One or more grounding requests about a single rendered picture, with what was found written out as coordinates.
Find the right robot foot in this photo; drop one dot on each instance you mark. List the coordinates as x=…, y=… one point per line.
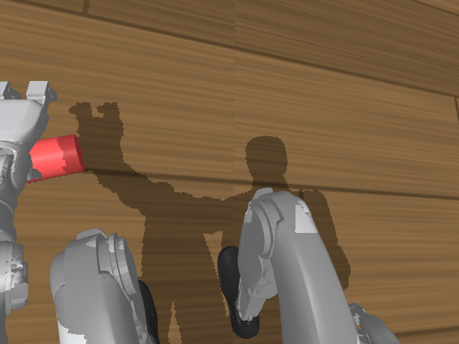
x=229, y=278

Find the left robot hand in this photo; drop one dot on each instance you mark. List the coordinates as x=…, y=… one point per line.
x=22, y=122

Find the right robot hand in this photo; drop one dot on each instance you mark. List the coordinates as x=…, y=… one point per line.
x=373, y=330

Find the left robot arm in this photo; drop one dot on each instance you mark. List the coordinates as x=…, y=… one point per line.
x=14, y=168

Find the left robot foot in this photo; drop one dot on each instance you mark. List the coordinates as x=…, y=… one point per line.
x=150, y=311

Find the can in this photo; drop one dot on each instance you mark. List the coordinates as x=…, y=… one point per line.
x=57, y=156

